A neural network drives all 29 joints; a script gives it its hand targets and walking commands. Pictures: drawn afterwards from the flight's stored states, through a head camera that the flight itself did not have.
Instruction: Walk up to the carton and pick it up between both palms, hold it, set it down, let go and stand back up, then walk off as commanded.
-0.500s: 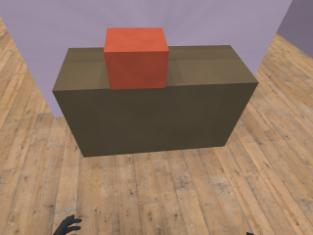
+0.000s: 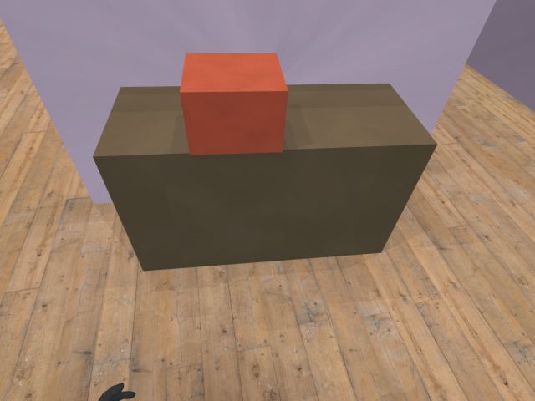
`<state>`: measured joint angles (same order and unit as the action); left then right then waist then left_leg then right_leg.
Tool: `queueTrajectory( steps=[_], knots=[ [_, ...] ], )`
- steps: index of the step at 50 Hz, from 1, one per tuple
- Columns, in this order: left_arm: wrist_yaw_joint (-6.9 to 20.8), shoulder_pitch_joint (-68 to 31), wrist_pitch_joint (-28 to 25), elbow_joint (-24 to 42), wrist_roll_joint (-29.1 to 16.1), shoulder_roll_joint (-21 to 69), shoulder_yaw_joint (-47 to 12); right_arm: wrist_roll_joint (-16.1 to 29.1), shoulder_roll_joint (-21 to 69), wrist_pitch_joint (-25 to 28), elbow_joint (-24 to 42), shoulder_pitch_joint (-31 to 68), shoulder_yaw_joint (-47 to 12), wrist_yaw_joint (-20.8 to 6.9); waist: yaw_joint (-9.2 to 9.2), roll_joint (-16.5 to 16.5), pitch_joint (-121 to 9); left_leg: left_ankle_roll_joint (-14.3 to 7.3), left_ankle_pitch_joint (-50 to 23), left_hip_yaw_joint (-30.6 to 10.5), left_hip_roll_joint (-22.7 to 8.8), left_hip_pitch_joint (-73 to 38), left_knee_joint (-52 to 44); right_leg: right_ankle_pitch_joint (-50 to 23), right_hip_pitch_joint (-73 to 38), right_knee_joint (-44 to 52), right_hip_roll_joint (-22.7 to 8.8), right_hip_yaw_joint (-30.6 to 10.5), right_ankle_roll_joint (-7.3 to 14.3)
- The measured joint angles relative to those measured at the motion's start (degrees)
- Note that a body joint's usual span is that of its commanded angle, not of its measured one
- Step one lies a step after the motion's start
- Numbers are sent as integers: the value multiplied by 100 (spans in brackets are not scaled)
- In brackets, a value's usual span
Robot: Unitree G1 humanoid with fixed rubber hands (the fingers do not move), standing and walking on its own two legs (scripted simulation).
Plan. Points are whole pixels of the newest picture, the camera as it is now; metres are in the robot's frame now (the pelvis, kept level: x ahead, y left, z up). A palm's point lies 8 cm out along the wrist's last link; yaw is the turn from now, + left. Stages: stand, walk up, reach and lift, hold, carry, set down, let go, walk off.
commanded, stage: stand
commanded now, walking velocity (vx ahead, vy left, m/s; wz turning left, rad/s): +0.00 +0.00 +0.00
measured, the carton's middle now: (234, 103) +0.94 +0.10 -0.03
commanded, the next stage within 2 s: none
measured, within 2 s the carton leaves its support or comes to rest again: neither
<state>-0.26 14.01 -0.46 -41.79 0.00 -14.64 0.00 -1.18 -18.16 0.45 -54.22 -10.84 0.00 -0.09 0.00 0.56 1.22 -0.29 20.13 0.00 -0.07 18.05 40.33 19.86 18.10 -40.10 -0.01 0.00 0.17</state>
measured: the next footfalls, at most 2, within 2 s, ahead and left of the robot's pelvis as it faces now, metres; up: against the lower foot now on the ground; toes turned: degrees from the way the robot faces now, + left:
none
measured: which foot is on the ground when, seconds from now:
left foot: down 0.00-1.00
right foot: down 0.00-1.00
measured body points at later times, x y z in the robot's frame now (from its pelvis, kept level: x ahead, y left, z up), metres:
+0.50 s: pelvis -0.01 -0.01 +0.00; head -0.02 +0.00 +0.45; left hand +0.09 +0.25 -0.12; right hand +0.06 -0.29 -0.13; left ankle +0.02 +0.12 -0.72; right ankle +0.02 -0.12 -0.72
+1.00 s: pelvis -0.02 -0.02 +0.00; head -0.03 -0.02 +0.45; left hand +0.10 +0.24 -0.12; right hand +0.05 -0.31 -0.13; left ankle +0.02 +0.12 -0.72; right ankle +0.02 -0.12 -0.72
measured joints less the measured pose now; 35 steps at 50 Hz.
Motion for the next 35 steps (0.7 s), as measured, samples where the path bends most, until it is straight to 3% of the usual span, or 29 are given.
queueTrajectory(
  steps=[35],
  knots=[
    [0,-107,1,-628,0,-28,0,0,21,7,-501,0,0,-16,0,61,37,87,-226,0,0,-113,-239,-99,0,0,0,0,89]
  ],
)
